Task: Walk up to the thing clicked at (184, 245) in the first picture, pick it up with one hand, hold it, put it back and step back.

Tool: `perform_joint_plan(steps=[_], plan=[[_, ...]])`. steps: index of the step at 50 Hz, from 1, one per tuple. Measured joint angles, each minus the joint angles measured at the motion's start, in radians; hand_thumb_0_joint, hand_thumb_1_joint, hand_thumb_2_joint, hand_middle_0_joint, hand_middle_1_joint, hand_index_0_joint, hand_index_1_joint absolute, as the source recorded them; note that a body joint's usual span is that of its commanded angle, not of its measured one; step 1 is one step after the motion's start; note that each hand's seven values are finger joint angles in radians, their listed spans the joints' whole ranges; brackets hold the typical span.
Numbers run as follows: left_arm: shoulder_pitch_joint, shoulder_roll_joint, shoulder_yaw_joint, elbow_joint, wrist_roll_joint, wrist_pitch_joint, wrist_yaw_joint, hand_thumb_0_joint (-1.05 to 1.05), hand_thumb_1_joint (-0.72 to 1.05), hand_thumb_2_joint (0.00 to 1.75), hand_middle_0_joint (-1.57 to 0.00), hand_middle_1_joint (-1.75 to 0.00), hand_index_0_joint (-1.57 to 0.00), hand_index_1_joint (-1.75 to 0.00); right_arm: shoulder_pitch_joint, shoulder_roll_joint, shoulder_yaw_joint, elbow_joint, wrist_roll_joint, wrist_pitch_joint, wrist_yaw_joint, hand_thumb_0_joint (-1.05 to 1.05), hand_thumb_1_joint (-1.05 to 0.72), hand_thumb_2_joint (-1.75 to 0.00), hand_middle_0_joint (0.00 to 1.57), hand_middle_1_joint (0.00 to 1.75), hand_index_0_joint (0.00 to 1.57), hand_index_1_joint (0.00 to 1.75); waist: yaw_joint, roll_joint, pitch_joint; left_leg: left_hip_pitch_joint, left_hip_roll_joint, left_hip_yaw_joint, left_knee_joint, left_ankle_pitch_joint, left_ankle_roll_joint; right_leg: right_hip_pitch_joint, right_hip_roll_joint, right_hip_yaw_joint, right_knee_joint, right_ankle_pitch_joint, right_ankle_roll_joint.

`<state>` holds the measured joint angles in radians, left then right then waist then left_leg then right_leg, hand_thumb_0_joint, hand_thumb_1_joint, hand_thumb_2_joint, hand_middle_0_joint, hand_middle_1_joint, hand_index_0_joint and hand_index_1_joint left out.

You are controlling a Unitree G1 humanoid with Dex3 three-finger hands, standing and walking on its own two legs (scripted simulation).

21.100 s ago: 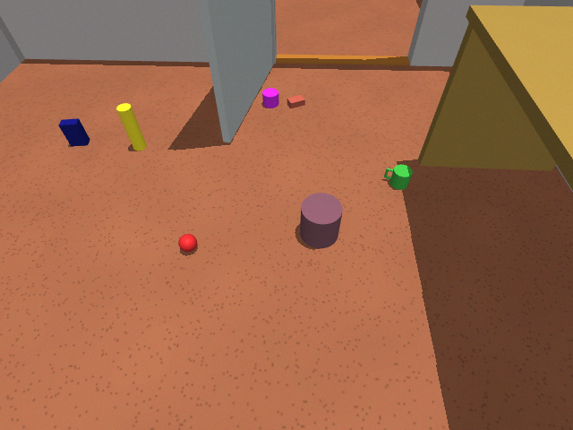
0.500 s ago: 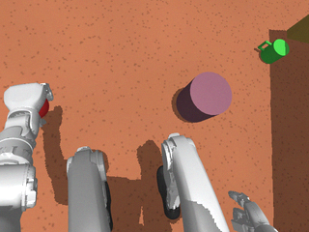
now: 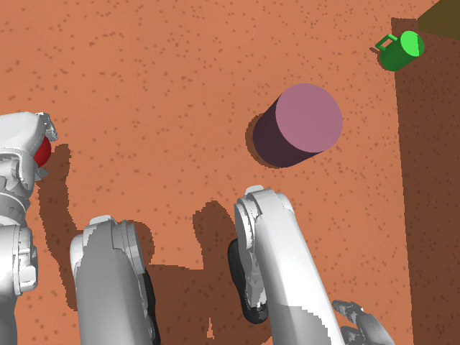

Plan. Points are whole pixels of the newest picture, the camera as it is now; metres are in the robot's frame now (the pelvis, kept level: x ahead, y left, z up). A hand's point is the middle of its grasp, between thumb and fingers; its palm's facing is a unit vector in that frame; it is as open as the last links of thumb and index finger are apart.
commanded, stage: crouch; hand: left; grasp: from above
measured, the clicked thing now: (26, 148) +0.47 +0.28 -0.18
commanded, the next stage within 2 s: lower in 0.08 s
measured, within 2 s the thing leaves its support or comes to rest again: rests again in 1.84 s
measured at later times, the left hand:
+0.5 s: hand (42, 158) +0.46 +0.27 -0.22, palm faces -0.49 -0.07 -0.87, open 8.7 cm
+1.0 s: hand (55, 160) +0.47 +0.27 -0.28, palm faces -0.48 -0.10 -0.87, open 8.7 cm
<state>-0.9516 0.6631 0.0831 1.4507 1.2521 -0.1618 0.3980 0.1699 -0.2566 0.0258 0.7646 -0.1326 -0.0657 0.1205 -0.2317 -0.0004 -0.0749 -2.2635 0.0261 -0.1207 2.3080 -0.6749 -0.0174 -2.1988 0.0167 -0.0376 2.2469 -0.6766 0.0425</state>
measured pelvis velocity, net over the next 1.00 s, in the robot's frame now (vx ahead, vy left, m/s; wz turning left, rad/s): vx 0.01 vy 0.00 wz -0.08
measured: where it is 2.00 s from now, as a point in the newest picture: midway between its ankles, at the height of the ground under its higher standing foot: (199, 309)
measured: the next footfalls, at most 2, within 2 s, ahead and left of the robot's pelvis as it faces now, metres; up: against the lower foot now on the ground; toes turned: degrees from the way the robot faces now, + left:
none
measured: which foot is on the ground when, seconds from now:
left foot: down 0.00-1.00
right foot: down 0.00-1.00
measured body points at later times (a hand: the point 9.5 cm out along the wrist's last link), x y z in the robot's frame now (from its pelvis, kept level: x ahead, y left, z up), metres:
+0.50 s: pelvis +0.00 +0.00 -0.03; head +0.25 +0.07 +0.33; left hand +0.48 +0.27 -0.17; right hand +0.04 -0.28 -0.13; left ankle +0.08 +0.13 -0.32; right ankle +0.10 -0.13 -0.32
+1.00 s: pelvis +0.01 +0.00 -0.05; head +0.28 +0.08 +0.30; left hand +0.49 +0.27 -0.23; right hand +0.04 -0.27 -0.14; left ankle +0.08 +0.13 -0.32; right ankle +0.10 -0.13 -0.32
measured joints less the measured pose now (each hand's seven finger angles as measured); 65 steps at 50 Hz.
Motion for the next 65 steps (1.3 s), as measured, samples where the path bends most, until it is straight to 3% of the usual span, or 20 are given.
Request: perform_joint_plan(steps=[22, 33, 65], plan=[[-0.047, 0.069, 0.001, 0.094, 0.015, -0.027, 0.021, -0.03, 0.03, 0.65, -0.59, -0.75, -0.78, -0.75, -0.028, -0.022, 0.054, -0.012, -0.023, -0.016, 0.014, 0.00, -0.91, -0.90, 0.21, 0.30, 0.20, 0.30, -0.028, -0.025, 0.050, -0.064, -0.004, -0.037, 0.102, -0.006, -0.008, -0.056, 0.011, -0.024, 0.083, 0.003, 0.003], [-0.026, 0.099, 0.033, 0.095, 0.043, -0.037, 0.080, -0.03, 0.04, 0.64, -0.59, -0.75, -0.78, -0.75, -0.029, -0.022, 0.077, -0.015, -0.049, -0.028, 0.030, 0.00, -0.91, -0.90, 0.21, 0.30, 0.20, 0.30, -0.047, -0.043, 0.080, -0.102, -0.008, -0.056, 0.156, -0.016, -0.009, -0.085, 0.015, -0.036, 0.124, -0.003, 0.008], [-0.049, 0.194, 0.070, 0.202, 0.028, -0.039, 0.177, -0.03, 0.04, 0.64, -0.59, -0.75, -0.78, -0.75, -0.069, -0.051, 0.160, -0.031, -0.105, -0.111, 0.104, 0.00, -0.91, -0.90, 0.20, 0.30, 0.20, 0.30, -0.100, -0.085, 0.167, -0.108, -0.002, -0.111, 0.232, -0.059, -0.014, -0.083, 0.037, -0.076, 0.160, -0.016, 0.017]])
